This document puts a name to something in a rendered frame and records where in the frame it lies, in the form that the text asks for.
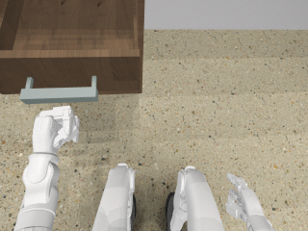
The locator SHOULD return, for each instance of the right robot shin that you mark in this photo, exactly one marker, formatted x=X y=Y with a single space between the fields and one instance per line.
x=180 y=213

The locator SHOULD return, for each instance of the handle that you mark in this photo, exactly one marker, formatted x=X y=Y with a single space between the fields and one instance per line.
x=58 y=95

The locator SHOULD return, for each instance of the robot left hand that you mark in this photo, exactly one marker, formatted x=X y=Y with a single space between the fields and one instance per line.
x=48 y=124

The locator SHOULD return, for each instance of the robot right forearm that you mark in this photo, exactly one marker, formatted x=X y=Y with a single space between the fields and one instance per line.
x=258 y=223

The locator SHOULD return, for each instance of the robot right hand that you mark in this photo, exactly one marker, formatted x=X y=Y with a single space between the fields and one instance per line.
x=247 y=201

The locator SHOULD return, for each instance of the robot left forearm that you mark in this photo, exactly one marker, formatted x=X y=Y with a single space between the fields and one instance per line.
x=39 y=205

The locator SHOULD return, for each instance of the drawer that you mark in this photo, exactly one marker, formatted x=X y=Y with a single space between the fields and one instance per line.
x=63 y=43

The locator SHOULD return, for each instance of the robot right foot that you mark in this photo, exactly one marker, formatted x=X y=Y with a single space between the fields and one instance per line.
x=169 y=209

